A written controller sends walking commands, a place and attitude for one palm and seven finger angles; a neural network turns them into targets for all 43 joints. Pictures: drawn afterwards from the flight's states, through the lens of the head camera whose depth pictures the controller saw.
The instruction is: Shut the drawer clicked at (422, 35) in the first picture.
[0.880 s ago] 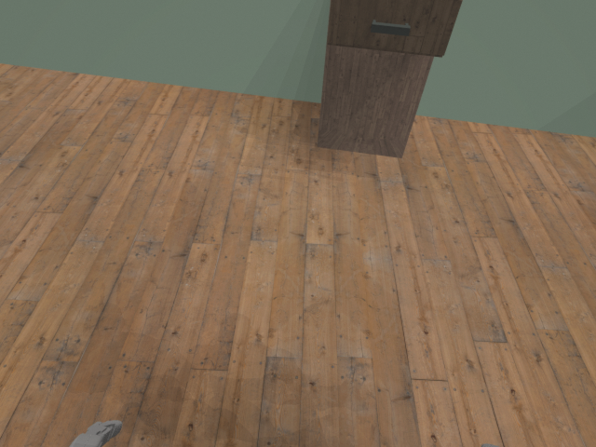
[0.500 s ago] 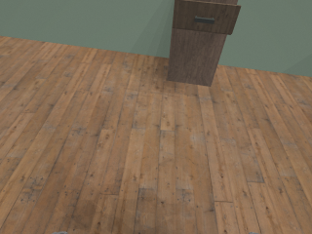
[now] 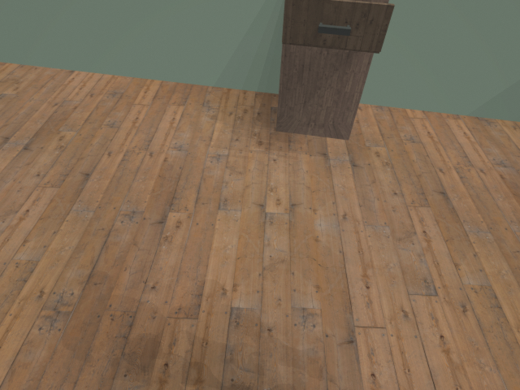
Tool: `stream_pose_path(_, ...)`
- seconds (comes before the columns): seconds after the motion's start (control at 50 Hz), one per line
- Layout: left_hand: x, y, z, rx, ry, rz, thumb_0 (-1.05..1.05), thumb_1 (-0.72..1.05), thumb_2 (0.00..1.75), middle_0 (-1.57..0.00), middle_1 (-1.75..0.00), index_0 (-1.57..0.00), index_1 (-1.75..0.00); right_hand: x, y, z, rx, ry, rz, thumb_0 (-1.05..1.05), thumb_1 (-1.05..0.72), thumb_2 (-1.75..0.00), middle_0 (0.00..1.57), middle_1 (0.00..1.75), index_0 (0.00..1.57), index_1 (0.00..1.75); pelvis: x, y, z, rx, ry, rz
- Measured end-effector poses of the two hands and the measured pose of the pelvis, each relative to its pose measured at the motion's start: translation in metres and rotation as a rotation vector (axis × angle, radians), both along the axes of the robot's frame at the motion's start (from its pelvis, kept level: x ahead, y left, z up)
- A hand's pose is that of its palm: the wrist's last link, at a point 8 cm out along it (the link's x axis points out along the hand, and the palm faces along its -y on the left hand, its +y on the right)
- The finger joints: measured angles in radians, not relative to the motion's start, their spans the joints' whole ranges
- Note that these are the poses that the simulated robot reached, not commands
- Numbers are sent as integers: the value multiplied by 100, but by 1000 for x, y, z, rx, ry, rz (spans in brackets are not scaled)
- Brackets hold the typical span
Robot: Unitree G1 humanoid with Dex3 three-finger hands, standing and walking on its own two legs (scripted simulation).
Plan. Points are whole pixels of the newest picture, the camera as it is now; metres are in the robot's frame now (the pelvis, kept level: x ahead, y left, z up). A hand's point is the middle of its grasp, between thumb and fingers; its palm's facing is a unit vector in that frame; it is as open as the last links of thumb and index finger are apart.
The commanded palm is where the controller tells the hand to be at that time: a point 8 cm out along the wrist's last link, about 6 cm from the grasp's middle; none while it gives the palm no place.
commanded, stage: stand and wait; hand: left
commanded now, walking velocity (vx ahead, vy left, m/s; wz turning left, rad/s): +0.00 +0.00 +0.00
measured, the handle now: (334, 27) +1.44 -0.23 +0.00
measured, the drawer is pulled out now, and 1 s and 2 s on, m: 0.28 0.28 0.28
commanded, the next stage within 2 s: look at it before walking up in 0.20 s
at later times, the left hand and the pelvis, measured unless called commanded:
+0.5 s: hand out of the picture +0.08 +0.24 -0.16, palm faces -0.04 -0.95 -0.32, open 7.3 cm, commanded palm none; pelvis +0.01 +0.00 +0.00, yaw +0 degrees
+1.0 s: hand out of the picture +0.08 +0.23 -0.16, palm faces -0.04 -0.95 -0.31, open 7.3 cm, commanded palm none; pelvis +0.02 +0.00 +0.00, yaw -2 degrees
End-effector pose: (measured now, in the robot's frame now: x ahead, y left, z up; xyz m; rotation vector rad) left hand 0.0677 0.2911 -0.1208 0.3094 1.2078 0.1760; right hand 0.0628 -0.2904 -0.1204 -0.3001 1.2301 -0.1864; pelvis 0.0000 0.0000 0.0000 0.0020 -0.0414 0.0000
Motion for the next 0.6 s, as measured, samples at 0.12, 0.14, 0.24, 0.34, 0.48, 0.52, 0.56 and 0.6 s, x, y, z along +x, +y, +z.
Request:
stream_pose_path(0.12, -1, -4, -1, -6, 3, -2, 0, 91, 90, -20, -30, -20, -30, -4, 0, -1, 3, 9, -4, 0, -91, -90, 20, 30, 20, 30, -1, -1, 0, 0, 3, -1)
stream_pose_path(0.14, -1, -4, -2, -7, 3, -2, 0, 91, 90, -20, -30, -20, -30, -4, 0, 0, 3, 10, -5, 0, -91, -90, 20, 30, 20, 30, -1, -2, 0, 0, 4, -1)
stream_pose_path(0.24, 0, -6, -3, -12, 5, -3, 0, 91, 90, -20, -30, -20, -30, -3, -1, 1, 0, 9, -7, 0, -91, -90, 20, 30, 20, 30, 0, -2, 0, -1, 6, -2)
stream_pose_path(0.34, 1, -6, -3, -14, 11, -5, 0, 91, 90, -20, -30, -20, -30, 1, -2, 2, -3, 5, -7, 0, -91, -90, 20, 30, 20, 30, 2, -2, 1, -1, 9, -5)
stream_pose_path(0.48, 6, -4, -3, -11, 13, -6, 0, 91, 90, -20, -30, -20, -30, 9, -1, 3, -6, -1, -5, 0, -91, -90, 20, 30, 20, 30, 6, -1, 1, -1, 12, -7)
stream_pose_path(0.52, 8, -3, -3, -9, 12, -5, 0, 91, 90, -20, -30, -20, -30, 11, -1, 3, -6, -4, -4, 0, -91, -90, 20, 30, 20, 30, 7, -1, 1, -1, 12, -7)
stream_pose_path(0.56, 9, -2, -2, -8, 9, -5, 0, 91, 90, -20, -30, -20, -30, 14, -1, 3, -6, -9, -3, 0, -91, -90, 20, 30, 20, 30, 8, -1, 1, -1, 12, -7)
stream_pose_path(0.6, 11, -2, -1, -6, 6, -6, 0, 91, 90, -20, -30, -20, -30, 17, -1, 4, -6, -14, -2, 0, -91, -90, 20, 30, 20, 30, 10, -1, 1, -1, 11, -8)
